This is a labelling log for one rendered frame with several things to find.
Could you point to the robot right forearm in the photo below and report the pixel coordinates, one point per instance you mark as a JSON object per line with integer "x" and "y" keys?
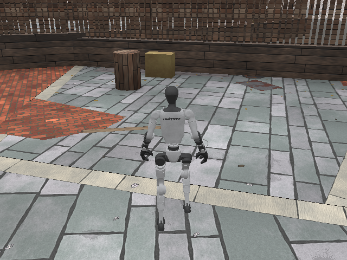
{"x": 200, "y": 144}

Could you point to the right robot upper arm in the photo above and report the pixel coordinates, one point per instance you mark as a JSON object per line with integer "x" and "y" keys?
{"x": 192, "y": 123}

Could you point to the robot left hand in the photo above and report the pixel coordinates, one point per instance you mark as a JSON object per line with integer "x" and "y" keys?
{"x": 143, "y": 153}

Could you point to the right robot thigh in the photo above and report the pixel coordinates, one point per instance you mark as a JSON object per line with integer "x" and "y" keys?
{"x": 186, "y": 158}

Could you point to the robot left shin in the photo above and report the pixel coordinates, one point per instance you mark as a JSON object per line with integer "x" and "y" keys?
{"x": 160, "y": 204}

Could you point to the robot right hand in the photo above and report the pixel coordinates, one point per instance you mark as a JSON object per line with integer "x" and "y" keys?
{"x": 205, "y": 155}

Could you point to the left robot upper arm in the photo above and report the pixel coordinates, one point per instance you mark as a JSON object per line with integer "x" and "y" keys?
{"x": 152, "y": 124}

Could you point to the robot left forearm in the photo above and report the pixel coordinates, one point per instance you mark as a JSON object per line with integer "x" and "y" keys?
{"x": 145, "y": 143}

